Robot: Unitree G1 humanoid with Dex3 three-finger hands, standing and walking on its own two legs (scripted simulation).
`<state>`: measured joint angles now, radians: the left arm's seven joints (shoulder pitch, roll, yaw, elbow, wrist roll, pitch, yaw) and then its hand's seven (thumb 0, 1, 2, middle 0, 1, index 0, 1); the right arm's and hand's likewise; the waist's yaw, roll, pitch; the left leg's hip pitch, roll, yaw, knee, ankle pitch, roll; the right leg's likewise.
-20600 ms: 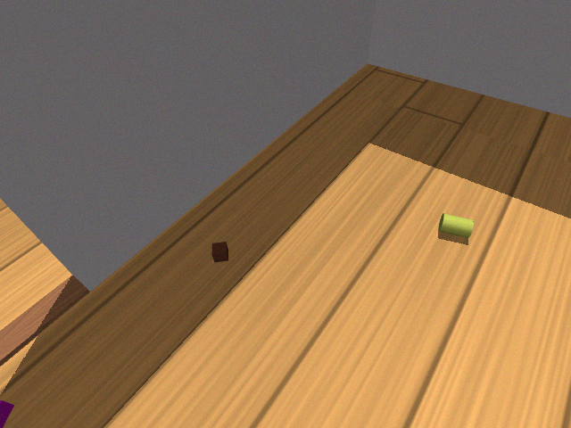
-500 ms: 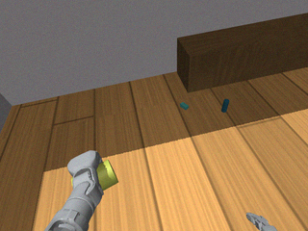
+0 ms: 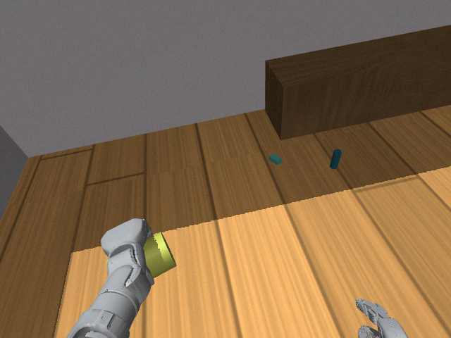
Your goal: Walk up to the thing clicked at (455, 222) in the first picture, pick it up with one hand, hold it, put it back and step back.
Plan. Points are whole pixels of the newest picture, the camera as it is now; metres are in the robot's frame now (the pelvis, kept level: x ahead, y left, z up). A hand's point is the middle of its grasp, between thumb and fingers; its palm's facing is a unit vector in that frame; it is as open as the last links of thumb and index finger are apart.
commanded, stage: hold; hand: left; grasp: from above
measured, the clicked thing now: (142, 262) +0.31 +0.22 -0.08
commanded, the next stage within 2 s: crouch in 0.58 s
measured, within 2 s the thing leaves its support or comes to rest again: neither
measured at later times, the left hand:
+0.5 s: hand (135, 254) +0.31 +0.22 -0.03, palm faces -0.39 -0.21 -0.89, open 10.6 cm
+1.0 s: hand (142, 266) +0.30 +0.22 -0.08, palm faces -0.45 -0.17 -0.88, open 10.6 cm
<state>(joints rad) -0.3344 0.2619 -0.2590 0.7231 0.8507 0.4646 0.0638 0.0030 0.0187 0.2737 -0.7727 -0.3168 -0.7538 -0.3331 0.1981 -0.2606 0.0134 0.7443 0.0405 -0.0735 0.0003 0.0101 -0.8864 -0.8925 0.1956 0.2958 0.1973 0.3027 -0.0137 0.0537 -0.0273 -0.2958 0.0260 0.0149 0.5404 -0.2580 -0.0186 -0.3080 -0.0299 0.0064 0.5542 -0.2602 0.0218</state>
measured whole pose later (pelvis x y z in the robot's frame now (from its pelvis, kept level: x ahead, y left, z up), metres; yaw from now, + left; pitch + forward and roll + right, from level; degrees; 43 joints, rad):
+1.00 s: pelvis +0.01 +0.00 +0.00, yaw +0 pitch +2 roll +0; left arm -0.35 0.25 -0.25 0.85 0.91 0.39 0.12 0.01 -0.02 0.36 -0.72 -0.42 -0.70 -0.43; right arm 0.21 -0.25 0.00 0.72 0.03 -0.05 0.02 0.01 -0.87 -0.89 0.20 0.30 0.20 0.30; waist -0.02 0.02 0.00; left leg -0.31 0.03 0.01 0.54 -0.26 -0.02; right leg -0.32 -0.03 0.00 0.55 -0.27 0.02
